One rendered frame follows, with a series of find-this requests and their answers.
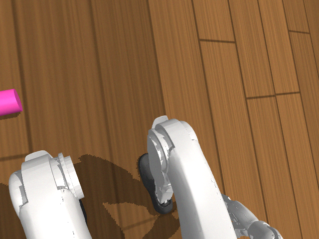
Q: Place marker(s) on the right robot hand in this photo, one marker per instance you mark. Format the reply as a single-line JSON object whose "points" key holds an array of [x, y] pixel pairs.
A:
{"points": [[242, 217]]}

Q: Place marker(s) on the right robot foot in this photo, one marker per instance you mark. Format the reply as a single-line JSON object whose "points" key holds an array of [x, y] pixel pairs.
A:
{"points": [[149, 183]]}

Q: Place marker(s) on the right robot arm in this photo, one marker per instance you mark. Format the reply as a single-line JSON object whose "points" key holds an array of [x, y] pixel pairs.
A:
{"points": [[261, 230]]}

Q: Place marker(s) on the bottle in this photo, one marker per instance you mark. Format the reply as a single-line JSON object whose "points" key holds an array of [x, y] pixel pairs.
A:
{"points": [[9, 102]]}

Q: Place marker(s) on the left robot foot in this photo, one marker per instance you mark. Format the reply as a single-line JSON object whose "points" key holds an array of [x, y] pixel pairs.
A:
{"points": [[83, 210]]}

